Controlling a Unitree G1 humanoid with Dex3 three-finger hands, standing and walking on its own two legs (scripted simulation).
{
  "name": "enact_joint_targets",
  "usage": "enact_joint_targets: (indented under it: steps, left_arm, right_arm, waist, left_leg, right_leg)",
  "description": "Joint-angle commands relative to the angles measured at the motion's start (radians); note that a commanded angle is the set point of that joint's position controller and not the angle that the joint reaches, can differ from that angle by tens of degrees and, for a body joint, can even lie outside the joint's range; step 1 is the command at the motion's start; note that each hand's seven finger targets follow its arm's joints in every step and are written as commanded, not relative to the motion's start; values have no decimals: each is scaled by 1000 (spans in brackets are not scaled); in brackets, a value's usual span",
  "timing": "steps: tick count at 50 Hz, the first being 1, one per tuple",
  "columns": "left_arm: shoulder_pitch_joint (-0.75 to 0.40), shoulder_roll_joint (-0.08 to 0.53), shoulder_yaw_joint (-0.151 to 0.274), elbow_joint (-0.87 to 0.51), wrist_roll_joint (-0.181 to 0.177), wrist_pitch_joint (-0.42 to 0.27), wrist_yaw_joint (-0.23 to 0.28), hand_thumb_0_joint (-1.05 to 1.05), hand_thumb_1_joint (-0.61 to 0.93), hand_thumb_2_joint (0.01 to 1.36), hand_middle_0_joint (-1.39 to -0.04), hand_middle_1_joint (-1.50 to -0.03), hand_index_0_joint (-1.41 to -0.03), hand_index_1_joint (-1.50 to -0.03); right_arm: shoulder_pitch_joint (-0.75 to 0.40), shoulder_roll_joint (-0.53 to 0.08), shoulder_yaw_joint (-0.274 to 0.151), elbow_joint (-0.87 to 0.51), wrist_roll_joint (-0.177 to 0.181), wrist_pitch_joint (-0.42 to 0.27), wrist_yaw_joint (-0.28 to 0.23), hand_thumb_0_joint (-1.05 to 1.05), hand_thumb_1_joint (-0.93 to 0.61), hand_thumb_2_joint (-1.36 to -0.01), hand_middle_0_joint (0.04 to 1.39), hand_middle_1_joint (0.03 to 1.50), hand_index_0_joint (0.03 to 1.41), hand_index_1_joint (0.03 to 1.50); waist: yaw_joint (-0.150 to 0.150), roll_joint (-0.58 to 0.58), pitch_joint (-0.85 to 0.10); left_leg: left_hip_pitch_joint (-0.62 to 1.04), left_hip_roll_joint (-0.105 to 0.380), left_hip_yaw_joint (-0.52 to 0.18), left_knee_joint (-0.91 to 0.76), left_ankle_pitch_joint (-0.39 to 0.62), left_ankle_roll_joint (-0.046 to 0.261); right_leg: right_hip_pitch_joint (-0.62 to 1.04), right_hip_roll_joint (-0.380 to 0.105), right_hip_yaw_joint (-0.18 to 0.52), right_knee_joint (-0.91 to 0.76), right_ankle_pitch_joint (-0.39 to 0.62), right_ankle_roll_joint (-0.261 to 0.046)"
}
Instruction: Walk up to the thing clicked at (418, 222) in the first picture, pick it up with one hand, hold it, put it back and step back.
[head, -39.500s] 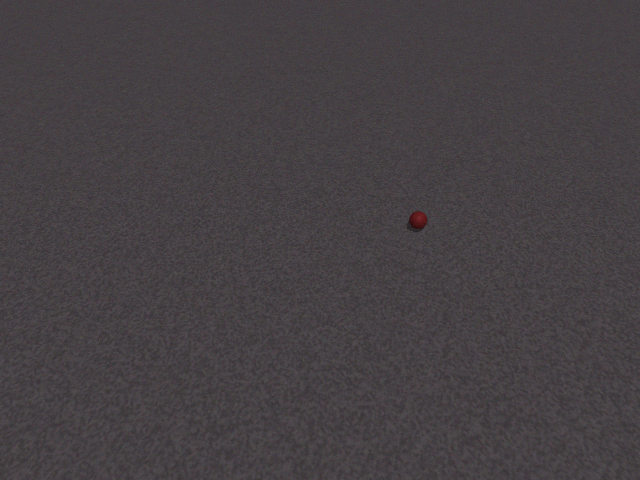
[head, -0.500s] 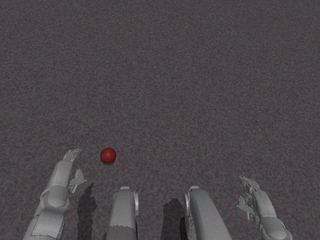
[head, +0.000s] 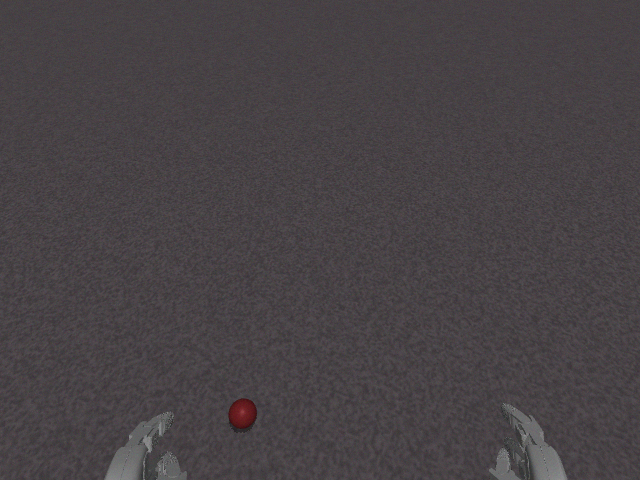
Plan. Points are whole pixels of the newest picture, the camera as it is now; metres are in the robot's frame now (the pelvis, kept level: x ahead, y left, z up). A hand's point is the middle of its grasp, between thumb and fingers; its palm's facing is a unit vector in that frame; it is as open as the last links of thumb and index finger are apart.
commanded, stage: home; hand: left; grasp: from above
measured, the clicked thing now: (242, 413) +0.45 +0.22 -0.67
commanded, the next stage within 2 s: none
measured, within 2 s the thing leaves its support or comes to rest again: neither
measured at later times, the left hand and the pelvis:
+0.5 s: hand out of the picture +0.16 +0.18 -0.04, palm faces +0.06 -0.98 -0.19, open 7.4 cm; pelvis +0.00 +0.00 +0.01, yaw +1 degrees
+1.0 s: hand out of the picture +0.15 +0.18 -0.04, palm faces +0.05 -0.98 -0.19, open 7.4 cm; pelvis -0.01 +0.00 +0.01, yaw +0 degrees
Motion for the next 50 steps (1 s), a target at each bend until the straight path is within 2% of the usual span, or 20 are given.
enact_joint_targets:
  steps: [1, 4, 7, 10, 15, 17, 19, 22, 24, 29, 34, 37, 44, 45, 47, 50]
  left_arm:
    - [21, 85, 43, -200, 13, -38, -7, 0, 900, 900, -200, -300, -200, -300]
    - [26, 88, 42, -197, 19, -38, -19, 0, 900, 900, -200, -300, -200, -300]
    - [-10, 92, 42, -181, 28, -49, -25, 0, 900, 900, -200, -300, -200, -300]
    - [-16, 100, 51, -193, 32, -58, -30, 0, 900, 900, -200, -299, -200, -299]
    - [-16, 103, 47, -198, 39, -60, -25, 0, 899, 899, -200, -299, -200, -299]
    - [-13, 98, 41, -203, 37, -62, -25, 0, 898, 899, -200, -299, -200, -299]
    - [-10, 99, 40, -197, 36, -58, -22, 0, 899, 899, -200, -299, -200, -299]
    - [-12, 96, 35, -194, 37, -57, -21, 0, 899, 900, -200, -300, -200, -300]
    - [3, 98, 42, -188, 37, -53, -19, 0, 899, 899, -200, -299, -200, -299]
    - [-4, 94, 39, -196, 30, -55, -23, 0, 900, 900, -200, -300, -200, -300]
    - [-21, 100, 44, -192, 30, -58, -25, 0, 900, 900, -200, -300, -200, -300]
    - [-7, 98, 42, -189, 28, -58, -24, 0, 900, 900, -200, -300, -200, -300]
    - [-7, 105, 49, -192, 29, -57, -25, 0, 900, 900, -200, -299, -200, -299]
    - [-14, 99, 37, -187, 33, -56, -27, 0, 900, 900, -200, -300, -200, -300]
    - [-9, 107, 49, -185, 33, -57, -27, 0, 900, 900, -200, -300, -200, -300]
    - [-14, 106, 39, -204, 32, -59, -26, 0, 900, 900, -200, -299, -200, -299]
  right_arm:
    - [-74, -112, -55, -162, -14, -75, -15, 0, -901, -900, 200, 299, 200, 299]
    - [-73, -121, -63, -160, -19, -89, -15, 0, -901, -900, 200, 300, 200, 299]
    - [-79, -126, -63, -154, -26, -101, -14, 0, -900, -900, 200, 300, 200, 300]
    - [-75, -127, -66, -150, -30, -109, -11, 0, -900, -900, 200, 300, 200, 300]
    - [-93, -131, -62, -147, -31, -115, -7, 0, -900, -900, 200, 300, 200, 300]
    - [-92, -128, -62, -143, -33, -115, -5, 0, -900, -900, 200, 300, 200, 300]
    - [-100, -130, -58, -148, -30, -112, -5, 0, -900, -900, 200, 300, 200, 300]
    - [-99, -127, -57, -144, -32, -113, -6, 0, -900, -900, 200, 300, 200, 300]
    - [-102, -128, -58, -147, -32, -114, -6, 0, -900, -900, 200, 300, 200, 300]
    - [-97, -129, -59, -149, -32, -116, -7, 0, -900, -900, 200, 300, 200, 300]
    - [-100, -132, -59, -144, -31, -121, -8, 0, -901, -900, 200, 300, 200, 300]
    - [-98, -128, -58, -145, -29, -122, -10, 0, -900, -900, 200, 300, 200, 300]
    - [-99, -125, -58, -145, -29, -122, -11, 0, -900, -900, 200, 300, 200, 300]
    - [-102, -131, -58, -145, -29, -123, -11, 0, -900, -900, 200, 300, 200, 300]
    - [-98, -134, -63, -144, -31, -126, -10, 0, -900, -900, 200, 300, 200, 300]
    - [-102, -132, -60, -144, -27, -124, -10, 0, -900, -900, 200, 300, 200, 300]
  waist:
    - [10, -27, -55]
    - [7, -22, -49]
    - [3, -28, -24]
    - [14, 7, -50]
    - [21, 23, -38]
    - [22, 37, -55]
    - [29, 12, -26]
    - [21, 14, -41]
    - [30, 13, -34]
    - [25, 1, -53]
    - [23, 13, -27]
    - [28, -10, -39]
    - [34, -1, -33]
    - [29, 3, -7]
    - [26, 16, -24]
    - [29, 10, -22]
  left_leg:
    - [172, -44, 26, -176, 239, 37]
    - [197, -42, 32, -180, 262, 34]
    - [195, -43, 34, -182, 240, 34]
    - [210, -43, 31, -187, 246, 29]
    - [223, -40, 26, -203, 238, 25]
    - [225, -41, 26, -199, 245, 24]
    - [204, -40, 27, -205, 216, 26]
    - [214, -37, 22, -207, 219, 26]
    - [205, -38, 23, -210, 208, 26]
    - [208, -35, 19, -209, 199, 26]
    - [200, -33, 16, -219, 152, 26]
    - [195, -37, 27, -202, 186, 28]
    - [175, -43, 35, -205, 139, 29]
    - [175, -38, 28, -219, 115, 29]
    - [185, -37, 29, -218, 124, 28]
    - [188, -37, 32, -212, 147, 27]
  right_leg:
    - [76, 34, -23, -183, 234, -22]
    - [75, 33, -26, -181, 250, -20]
    - [71, 29, -26, -185, 233, -17]
    - [80, 27, -24, -174, 232, -22]
    - [85, 31, -30, -171, 222, -24]
    - [87, 30, -26, -171, 229, -25]
    - [89, 30, -30, -179, 204, -24]
    - [89, 31, -32, -174, 207, -24]
    - [84, 32, -33, -175, 194, -25]
    - [90, 33, -32, -172, 182, -26]
    - [68, 33, -30, -178, 145, -25]
    - [82, 30, -26, -181, 172, -22]
    - [80, 26, -21, -193, 132, -23]
    - [63, 30, -25, -188, 111, -24]
    - [69, 30, -25, -182, 118, -24]
    - [72, 30, -24, -182, 136, -25]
